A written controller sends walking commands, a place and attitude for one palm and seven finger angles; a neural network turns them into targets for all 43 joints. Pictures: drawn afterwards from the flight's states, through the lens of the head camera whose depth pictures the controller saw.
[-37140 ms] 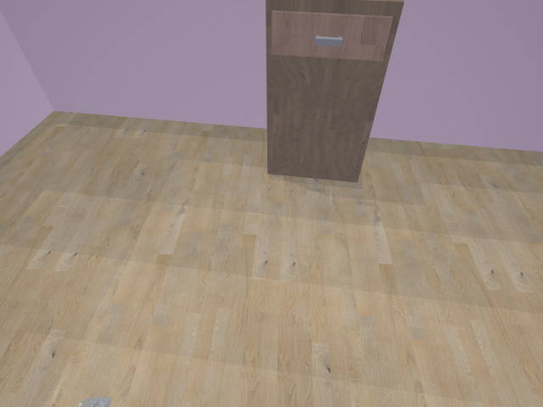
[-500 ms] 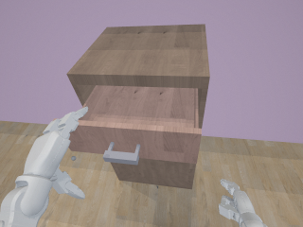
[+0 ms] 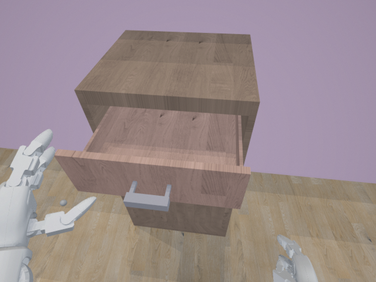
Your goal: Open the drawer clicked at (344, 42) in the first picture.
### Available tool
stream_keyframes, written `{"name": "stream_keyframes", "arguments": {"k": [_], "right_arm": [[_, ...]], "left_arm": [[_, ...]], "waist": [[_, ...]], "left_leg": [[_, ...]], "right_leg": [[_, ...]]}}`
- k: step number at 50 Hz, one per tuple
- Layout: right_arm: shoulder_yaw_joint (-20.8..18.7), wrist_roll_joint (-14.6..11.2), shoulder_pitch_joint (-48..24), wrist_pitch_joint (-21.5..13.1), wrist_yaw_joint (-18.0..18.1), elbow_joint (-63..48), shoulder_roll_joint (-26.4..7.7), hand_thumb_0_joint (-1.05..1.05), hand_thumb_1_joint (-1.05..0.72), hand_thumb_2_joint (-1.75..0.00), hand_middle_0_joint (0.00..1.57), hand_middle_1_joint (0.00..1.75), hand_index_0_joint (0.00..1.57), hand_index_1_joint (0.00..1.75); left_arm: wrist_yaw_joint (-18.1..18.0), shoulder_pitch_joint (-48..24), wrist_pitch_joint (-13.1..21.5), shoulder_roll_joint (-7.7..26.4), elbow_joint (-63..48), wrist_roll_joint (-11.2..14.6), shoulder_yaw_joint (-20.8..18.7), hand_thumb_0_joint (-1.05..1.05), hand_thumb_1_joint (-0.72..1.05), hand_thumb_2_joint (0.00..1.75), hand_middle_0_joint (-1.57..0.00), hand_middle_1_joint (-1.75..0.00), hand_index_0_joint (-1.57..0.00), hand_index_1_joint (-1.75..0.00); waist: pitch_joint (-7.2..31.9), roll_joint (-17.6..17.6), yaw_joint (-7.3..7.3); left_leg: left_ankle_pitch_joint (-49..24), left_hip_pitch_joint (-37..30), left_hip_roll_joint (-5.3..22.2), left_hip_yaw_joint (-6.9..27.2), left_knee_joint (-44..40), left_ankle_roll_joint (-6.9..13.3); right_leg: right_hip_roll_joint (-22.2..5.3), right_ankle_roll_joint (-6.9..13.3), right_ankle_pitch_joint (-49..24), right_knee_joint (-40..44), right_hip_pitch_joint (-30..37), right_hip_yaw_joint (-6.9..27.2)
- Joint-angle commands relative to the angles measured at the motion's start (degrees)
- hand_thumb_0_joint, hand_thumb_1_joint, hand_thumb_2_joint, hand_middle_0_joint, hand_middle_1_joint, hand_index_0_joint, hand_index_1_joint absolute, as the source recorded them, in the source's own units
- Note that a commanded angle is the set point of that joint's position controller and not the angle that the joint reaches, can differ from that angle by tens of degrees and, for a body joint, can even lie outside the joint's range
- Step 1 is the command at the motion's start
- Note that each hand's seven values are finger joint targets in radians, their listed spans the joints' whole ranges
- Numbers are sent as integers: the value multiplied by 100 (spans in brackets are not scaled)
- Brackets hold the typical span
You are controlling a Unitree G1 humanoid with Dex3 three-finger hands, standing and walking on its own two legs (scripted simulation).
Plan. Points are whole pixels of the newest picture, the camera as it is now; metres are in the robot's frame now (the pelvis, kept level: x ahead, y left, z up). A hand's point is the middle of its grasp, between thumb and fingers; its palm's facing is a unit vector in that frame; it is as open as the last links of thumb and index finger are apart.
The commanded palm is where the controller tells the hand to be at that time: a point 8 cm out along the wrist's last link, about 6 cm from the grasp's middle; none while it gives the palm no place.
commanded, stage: draw the hand back to the body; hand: left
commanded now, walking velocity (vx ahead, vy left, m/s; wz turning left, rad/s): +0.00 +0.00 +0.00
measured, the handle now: (149, 194) +0.32 +0.13 -0.01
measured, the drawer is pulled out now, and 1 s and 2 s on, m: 0.19 0.19 0.19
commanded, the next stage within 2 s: step back with the hand held close in 0.44 s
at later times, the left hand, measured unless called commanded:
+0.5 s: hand (52, 211) +0.18 +0.23 +0.16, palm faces +0.39 -0.84 -0.39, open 7.6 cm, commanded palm +0.13 +0.27 +0.18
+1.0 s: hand (49, 221) +0.16 +0.23 +0.15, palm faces +0.27 -0.82 -0.50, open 7.4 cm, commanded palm +0.10 +0.28 +0.18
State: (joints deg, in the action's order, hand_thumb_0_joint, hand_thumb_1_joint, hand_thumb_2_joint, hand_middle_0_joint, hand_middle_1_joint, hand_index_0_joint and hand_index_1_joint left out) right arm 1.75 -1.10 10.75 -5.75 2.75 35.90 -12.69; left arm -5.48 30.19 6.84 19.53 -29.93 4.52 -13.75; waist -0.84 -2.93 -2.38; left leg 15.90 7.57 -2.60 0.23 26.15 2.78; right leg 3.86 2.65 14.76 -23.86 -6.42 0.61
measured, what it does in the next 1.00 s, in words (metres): stands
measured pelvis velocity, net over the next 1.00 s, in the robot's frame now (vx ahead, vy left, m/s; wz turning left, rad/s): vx -0.03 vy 0.00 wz -0.02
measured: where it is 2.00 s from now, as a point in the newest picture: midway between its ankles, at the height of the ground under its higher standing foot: outside the picture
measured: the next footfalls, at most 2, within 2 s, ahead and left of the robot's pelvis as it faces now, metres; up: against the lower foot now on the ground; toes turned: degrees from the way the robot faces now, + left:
right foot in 1.66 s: -0.08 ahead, -0.11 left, +0.00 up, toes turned -1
left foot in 1.98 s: -0.20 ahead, +0.08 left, +0.00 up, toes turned +1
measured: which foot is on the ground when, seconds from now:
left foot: down 0.00-1.00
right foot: down 0.00-1.00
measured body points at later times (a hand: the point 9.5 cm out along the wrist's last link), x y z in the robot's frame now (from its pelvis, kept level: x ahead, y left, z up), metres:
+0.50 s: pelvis +0.00 -0.01 +0.00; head -0.02 -0.03 +0.45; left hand +0.15 +0.27 +0.18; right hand +0.20 -0.22 -0.08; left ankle -0.02 +0.08 -0.74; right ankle -0.02 -0.09 -0.74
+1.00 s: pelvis -0.03 +0.00 -0.01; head -0.02 +0.00 +0.44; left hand +0.14 +0.27 +0.18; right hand +0.13 -0.26 -0.08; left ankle -0.02 +0.08 -0.74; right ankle -0.02 -0.09 -0.74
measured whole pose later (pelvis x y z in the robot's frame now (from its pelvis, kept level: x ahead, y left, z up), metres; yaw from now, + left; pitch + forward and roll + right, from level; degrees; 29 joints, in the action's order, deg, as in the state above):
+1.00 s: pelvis -0.03 +0.00 -0.01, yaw -1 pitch +2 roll +0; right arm -1.2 -2.1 11.0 -1.2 3.3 32.2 -13.0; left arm -7.0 38.2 11.3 25.0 -33.6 3.4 -21.5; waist 0.4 0.2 1.8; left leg 14.9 18.7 -2.5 -1.2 31.4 3.0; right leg 3.8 2.3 14.2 -30.7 -18.5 1.2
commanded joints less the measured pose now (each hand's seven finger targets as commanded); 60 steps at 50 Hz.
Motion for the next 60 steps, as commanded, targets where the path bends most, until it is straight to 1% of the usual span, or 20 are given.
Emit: {"name": "stream_keyframes", "arguments": {"k": [1,7,8,12,13,15,19,27,28,30,31,34,35,37,38,42,43,49,56,60], "right_arm": [[-232,-17,-812,-287,59,-984,-540,0,-90,-90,20,30,20,30],[-251,-34,-813,-235,93,-984,-560,0,-90,-90,20,30,20,30],[-249,-35,-844,-263,94,-974,-574,0,-90,-90,20,30,20,30],[-225,-27,-828,-301,86,-993,-571,0,-90,-90,20,30,20,30],[-238,-26,-855,-318,95,-976,-586,0,-90,-90,20,30,20,30],[-234,-16,-843,-300,99,-965,-560,0,-90,-90,20,30,20,30],[-231,-17,-844,-294,91,-941,-546,0,-90,-90,20,30,20,30],[-244,-41,-885,-286,74,-970,-523,0,-90,-90,20,30,20,30],[-203,-118,-547,-230,51,-1224,-637,0,-90,-90,20,30,20,30],[-301,-57,-610,-175,45,-1020,-625,0,-90,-90,20,30,20,30],[-335,-66,-625,-132,17,-1031,-642,0,-90,-90,20,30,20,30],[-398,-98,-640,-24,-23,-1053,-683,0,-90,-90,20,30,20,30],[-419,-111,-630,24,-30,-1086,-684,0,-90,-90,20,30,20,30],[-452,-114,-673,112,-15,-1160,-686,0,-90,-90,20,30,20,30],[-473,-112,-705,114,0,-1172,-723,0,-90,-90,20,30,20,30],[-476,-117,-700,199,58,-1306,-625,0,-90,-90,20,30,20,30],[-492,-107,-693,193,72,-1318,-674,0,-90,-90,20,30,20,30],[-476,-50,-590,124,108,-1352,-631,0,-90,-90,20,30,20,30],[-438,246,-328,-123,218,-1270,-630,0,-90,-90,20,30,20,30],[-412,294,-191,-245,248,-1133,-619,0,-90,-90,20,30,20,30]], "left_arm": [[-129,-188,338,821,-1137,16,-756,0,51,74,-19,-30,-19,-30],[-155,-204,311,964,-1105,20,-954,0,73,82,-19,-30,-19,-30],[-162,-242,311,979,-1145,15,-949,0,76,84,-19,-30,-19,-30],[-162,-327,289,865,-1162,-2,-763,0,90,90,-20,-30,-20,-30],[-175,-347,278,924,-1142,-1,-824,0,90,90,-20,-30,-20,-30],[-186,-232,274,899,-1003,11,-847,0,90,90,-20,-30,-20,-30],[-192,-245,283,954,-1071,-3,-901,0,90,90,-20,-30,-20,-30],[-177,-141,304,939,-1002,22,-909,0,90,90,-20,-30,-20,-30],[-229,-1114,651,1889,-1474,69,-1965,0,90,90,-20,-30,-20,-30],[-140,-303,773,1260,-784,6,-1517,0,90,90,-20,-30,-20,-30],[-84,-12,765,1007,-638,-19,-1277,0,90,90,-20,-30,-20,-30],[-47,345,785,830,-600,-58,-1060,0,90,90,-20,-30,-20,-30],[-64,415,771,852,-669,-68,-1061,0,90,90,-20,-30,-20,-30],[-122,486,766,1047,-879,-89,-1224,0,90,90,-20,-30,-20,-30],[-159,483,803,1222,-1118,-101,-1352,0,90,90,-20,-30,-20,-30],[-260,797,817,1367,-1433,-91,-1570,0,90,90,-20,-30,-20,-30],[-289,742,832,1508,-1611,-99,-1672,0,90,90,-20,-30,-20,-30],[-367,934,808,1299,-1563,-96,-1592,0,90,90,-20,-30,-20,-30],[-575,650,764,986,-1590,-250,-1388,0,90,90,-20,-30,-20,-30],[-632,507,732,968,-1731,-230,-1353,0,90,90,-20,-30,-20,-30]], "waist": [[561,-59,-67],[505,-106,-66],[495,-234,-58],[439,-129,-25],[415,-175,-36],[418,107,-49],[515,-154,-56],[424,-92,-65],[-165,-379,94],[174,601,193],[347,683,215],[670,291,261],[782,342,255],[838,387,258],[933,235,252],[1107,142,248],[1172,-50,250],[972,-201,254],[572,-581,325],[716,-258,349]], "left_leg": [[-1762,-189,532,154,-313,-218],[-1632,-164,520,177,-334,-224],[-1624,-160,516,179,-327,-232],[-1486,-151,492,209,-343,-204],[-1445,-133,494,200,-329,-198],[-1379,-87,484,186,-345,-182],[-1495,-133,470,151,-313,-197],[-1334,-62,452,130,-304,-172],[-753,229,476,311,-239,-33],[-697,27,441,334,68,12],[-837,-57,451,282,173,25],[-1168,-34,564,194,197,37],[-1309,6,614,242,177,40],[-1490,170,668,288,177,42],[-1620,218,699,345,142,39],[-2038,514,827,476,154,48],[-2055,605,864,546,118,44],[-1345,1406,1057,800,-131,116],[-451,2546,1549,1210,-615,323],[-451,2414,1557,1137,-197,337]], "right_leg": [[-419,-50,-1341,278,-29,-47],[-409,-47,-1220,317,-82,-52],[-412,-38,-1220,325,-84,-43],[-420,-56,-1103,340,-153,-54],[-419,-45,-1102,372,-154,-30],[-430,-59,-1091,369,-126,-45],[-450,-50,-1229,358,-70,-24],[-460,-73,-1123,387,-130,-10],[-733,-42,-1288,686,-729,681],[-929,-48,-1524,754,-835,941],[-990,-78,-1783,683,-820,945],[-1043,-166,-2191,387,-739,831],[-1021,-182,-2240,271,-672,767],[-991,-181,-2252,127,-649,725],[-991,-153,-2299,27,-564,679],[-888,-151,-2426,-349,-428,611],[-877,-134,-2357,-436,-372,578],[-661,-156,-1248,-777,-389,498],[-282,-215,692,-1712,-437,223],[-388,-176,681,-1503,-502,294]]}}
